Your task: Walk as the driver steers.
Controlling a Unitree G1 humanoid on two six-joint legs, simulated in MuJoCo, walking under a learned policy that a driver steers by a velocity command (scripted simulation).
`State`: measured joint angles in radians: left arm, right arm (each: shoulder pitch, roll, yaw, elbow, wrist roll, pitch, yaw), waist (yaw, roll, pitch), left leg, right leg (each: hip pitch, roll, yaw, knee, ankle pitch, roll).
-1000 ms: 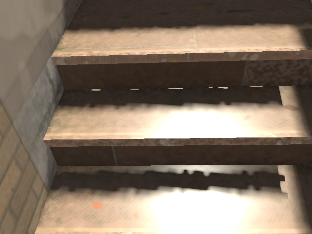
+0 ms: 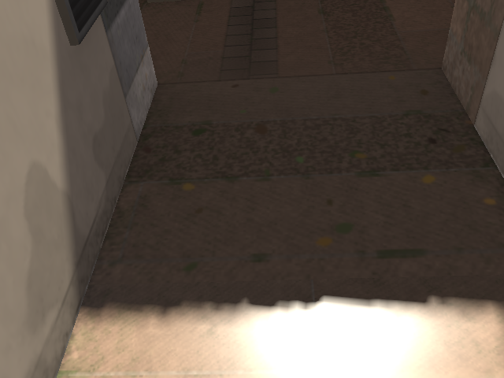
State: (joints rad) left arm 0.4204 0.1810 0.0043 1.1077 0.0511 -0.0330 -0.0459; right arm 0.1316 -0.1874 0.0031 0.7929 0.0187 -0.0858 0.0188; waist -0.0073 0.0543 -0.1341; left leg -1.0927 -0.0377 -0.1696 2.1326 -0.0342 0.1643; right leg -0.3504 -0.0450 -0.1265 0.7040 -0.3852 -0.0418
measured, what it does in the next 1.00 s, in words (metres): climbs: left foot 0.17 m higher, then right foot 0.17 m higher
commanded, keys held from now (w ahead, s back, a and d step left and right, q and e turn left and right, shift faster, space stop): w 1.00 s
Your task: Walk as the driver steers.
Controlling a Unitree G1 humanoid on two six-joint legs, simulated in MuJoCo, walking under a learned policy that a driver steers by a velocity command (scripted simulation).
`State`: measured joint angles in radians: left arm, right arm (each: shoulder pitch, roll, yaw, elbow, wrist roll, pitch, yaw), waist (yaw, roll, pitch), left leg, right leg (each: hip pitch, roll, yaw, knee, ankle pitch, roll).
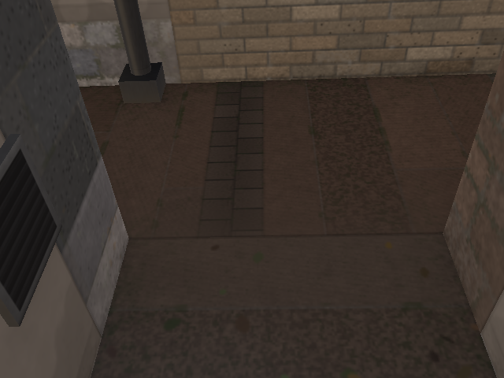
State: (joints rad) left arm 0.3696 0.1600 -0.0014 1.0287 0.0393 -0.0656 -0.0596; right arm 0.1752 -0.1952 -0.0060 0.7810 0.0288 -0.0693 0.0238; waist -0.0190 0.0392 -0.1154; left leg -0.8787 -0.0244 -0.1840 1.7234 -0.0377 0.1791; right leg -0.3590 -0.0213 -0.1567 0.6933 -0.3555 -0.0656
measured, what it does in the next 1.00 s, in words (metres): walks ahead: left foot, then right foot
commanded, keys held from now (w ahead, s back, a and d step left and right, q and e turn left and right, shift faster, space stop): w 1.00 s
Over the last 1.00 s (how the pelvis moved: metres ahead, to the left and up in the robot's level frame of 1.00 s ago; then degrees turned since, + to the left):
0.54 -0.06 0.33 0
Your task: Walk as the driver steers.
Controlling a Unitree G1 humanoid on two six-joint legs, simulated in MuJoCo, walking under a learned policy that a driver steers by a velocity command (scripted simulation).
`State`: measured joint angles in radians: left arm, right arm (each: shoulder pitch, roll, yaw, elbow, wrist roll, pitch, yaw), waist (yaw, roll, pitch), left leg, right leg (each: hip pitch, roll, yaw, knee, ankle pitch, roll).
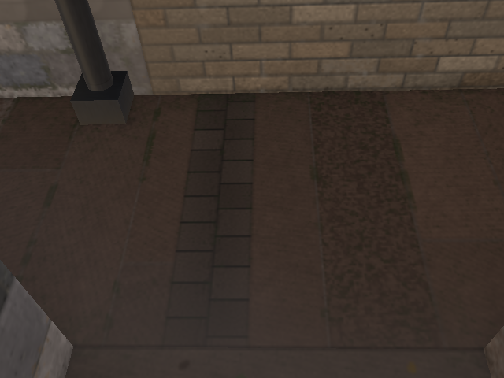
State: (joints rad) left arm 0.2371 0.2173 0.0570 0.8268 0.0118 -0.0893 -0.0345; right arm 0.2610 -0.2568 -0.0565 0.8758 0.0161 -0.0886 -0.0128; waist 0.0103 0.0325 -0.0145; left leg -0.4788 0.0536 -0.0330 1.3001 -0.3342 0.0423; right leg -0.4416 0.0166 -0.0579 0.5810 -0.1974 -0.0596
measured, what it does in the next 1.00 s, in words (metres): walks ahead: left foot, then right foot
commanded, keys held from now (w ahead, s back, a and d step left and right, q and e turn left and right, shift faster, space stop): w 1.00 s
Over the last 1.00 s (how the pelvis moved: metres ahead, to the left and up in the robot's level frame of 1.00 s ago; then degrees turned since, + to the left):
0.56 -0.06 0.01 -1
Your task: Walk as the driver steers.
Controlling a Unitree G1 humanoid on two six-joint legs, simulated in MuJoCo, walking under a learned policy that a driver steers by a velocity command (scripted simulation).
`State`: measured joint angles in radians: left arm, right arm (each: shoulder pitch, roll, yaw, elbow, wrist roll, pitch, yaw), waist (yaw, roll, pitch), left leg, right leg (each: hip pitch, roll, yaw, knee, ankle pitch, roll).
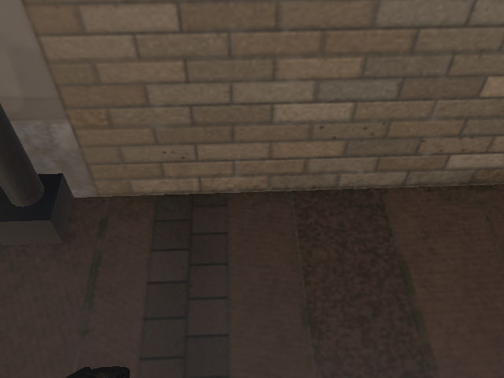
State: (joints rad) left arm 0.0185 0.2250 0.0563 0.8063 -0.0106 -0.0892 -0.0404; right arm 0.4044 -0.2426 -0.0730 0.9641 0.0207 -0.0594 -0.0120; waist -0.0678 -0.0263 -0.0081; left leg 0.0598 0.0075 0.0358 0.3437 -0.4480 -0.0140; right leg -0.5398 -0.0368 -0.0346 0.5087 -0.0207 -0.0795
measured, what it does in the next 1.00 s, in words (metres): walks ahead: left foot, then right foot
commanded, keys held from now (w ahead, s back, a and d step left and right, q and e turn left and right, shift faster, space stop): w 0.22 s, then no key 0.78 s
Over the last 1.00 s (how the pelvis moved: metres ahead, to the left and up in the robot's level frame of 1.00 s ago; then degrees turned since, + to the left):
0.55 0.02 -0.01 0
